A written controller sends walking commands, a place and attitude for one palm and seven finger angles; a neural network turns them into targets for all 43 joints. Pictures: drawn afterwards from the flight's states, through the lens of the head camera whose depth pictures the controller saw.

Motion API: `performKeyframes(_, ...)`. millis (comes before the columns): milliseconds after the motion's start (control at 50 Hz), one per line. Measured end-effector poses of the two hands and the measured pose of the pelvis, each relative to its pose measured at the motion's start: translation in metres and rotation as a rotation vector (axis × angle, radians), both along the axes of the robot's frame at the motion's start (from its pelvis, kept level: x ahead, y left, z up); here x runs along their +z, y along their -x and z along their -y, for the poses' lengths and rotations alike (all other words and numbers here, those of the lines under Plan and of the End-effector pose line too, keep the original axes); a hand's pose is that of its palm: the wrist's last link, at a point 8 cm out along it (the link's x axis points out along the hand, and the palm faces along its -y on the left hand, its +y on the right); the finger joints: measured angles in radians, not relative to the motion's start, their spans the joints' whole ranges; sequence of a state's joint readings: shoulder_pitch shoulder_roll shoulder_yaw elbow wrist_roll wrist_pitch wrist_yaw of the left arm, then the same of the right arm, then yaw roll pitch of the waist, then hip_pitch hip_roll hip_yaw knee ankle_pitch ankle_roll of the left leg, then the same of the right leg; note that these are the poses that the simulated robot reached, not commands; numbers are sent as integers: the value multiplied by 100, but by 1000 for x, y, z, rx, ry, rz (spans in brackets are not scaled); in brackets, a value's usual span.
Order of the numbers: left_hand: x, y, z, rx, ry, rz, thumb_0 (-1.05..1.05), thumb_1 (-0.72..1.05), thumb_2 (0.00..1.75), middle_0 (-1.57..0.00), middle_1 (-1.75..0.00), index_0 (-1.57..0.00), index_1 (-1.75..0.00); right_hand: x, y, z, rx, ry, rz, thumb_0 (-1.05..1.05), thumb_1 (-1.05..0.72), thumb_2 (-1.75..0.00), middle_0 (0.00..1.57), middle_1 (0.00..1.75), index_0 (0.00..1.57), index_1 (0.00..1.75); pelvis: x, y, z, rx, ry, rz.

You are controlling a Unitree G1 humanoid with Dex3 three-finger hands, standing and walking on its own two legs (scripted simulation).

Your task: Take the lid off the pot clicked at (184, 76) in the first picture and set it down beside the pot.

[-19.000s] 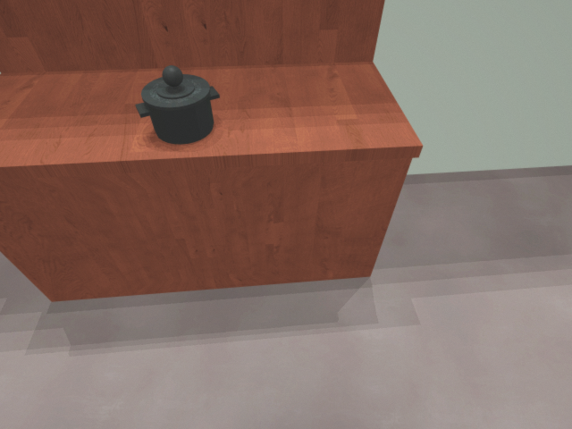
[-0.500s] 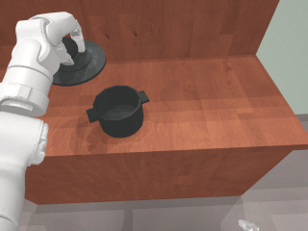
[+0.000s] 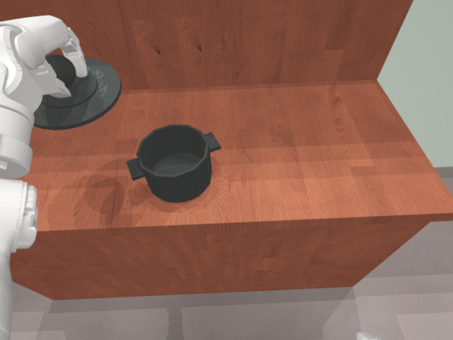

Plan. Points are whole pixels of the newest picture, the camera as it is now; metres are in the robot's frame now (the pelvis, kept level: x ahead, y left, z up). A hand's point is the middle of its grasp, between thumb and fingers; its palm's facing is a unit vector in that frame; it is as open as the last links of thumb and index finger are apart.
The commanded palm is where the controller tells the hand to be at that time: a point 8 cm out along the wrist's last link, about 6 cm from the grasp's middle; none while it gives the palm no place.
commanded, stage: move the lid sideways beside the pot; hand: left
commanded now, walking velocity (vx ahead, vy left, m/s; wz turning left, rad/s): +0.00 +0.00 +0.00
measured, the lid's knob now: (58, 71) +0.49 +0.26 +0.23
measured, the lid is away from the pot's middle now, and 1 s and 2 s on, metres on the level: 0.15 0.25 0.22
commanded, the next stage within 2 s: lower the lid onto the table in 0.82 s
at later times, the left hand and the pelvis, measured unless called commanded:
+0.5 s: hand (26, 81) +0.47 +0.30 +0.23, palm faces -0.28 -0.06 -0.96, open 7.1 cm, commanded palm +0.47 +0.31 +0.29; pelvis +0.00 +0.00 +0.00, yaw +0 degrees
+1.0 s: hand out of the picture +0.46 +0.35 +0.23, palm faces -0.28 -0.10 -0.95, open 7.1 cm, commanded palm +0.47 +0.34 +0.29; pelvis +0.01 +0.00 +0.00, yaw +1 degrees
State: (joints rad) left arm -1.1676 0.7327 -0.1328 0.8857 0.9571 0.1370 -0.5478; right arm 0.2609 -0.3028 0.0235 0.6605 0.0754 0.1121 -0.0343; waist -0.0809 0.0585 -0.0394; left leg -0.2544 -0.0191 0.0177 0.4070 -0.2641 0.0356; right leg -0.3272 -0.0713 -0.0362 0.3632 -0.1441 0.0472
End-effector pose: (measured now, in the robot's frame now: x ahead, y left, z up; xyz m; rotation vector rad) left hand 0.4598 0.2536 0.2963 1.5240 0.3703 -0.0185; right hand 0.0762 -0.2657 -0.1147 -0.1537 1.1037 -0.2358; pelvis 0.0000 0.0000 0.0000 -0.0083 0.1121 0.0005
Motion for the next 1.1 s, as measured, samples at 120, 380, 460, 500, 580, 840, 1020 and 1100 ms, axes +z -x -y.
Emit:
performKeyframes(120,0,7,-13,28,-17,-10,-2,32,58,-84,-103,-70,-97,1,-8,-2,14,-3,8,1,-90,-89,20,30,20,30,0,2,0,6,2,0)
performKeyframes(380,-8,6,-33,53,-26,-57,-2,32,58,-85,-104,-70,-97,0,-1,-2,12,17,-26,1,-90,-89,21,30,20,30,0,2,1,11,6,-12)
performKeyframes(460,-7,0,-38,45,-12,-46,-2,33,58,-85,-104,-70,-97,-1,9,1,-7,27,-58,1,-90,-89,21,30,20,30,0,-1,1,8,8,-19)
performKeyframes(500,-6,-2,-41,52,-12,-44,-2,33,58,-85,-104,-70,-97,-2,14,3,-19,30,-76,1,-90,-89,21,30,20,30,0,-3,1,7,9,-21)
performKeyframes(580,-3,-5,-48,67,-5,-32,-2,33,58,-85,-104,-70,-97,-3,22,5,-35,30,-111,1,-90,-89,20,30,20,30,0,-6,0,3,10,-27)
performKeyframes(840,-8,-1,-86,141,-7,-46,-2,33,58,-85,-104,-70,-97,-3,22,6,-45,42,-160,1,-90,-89,20,30,20,30,0,-12,-2,4,17,-41)
performKeyframes(1020,-11,4,-94,146,3,-56,-2,33,58,-85,-104,-69,-97,-2,2,-1,-12,36,-128,1,-90,-89,20,30,20,30,-1,-13,-5,14,21,-41)
performKeyframes(1100,-21,3,-93,142,0,-91,-2,33,58,-85,-104,-69,-97,-1,-5,-5,-4,33,-108,1,-90,-89,21,30,20,30,-1,-12,-7,14,21,-42)
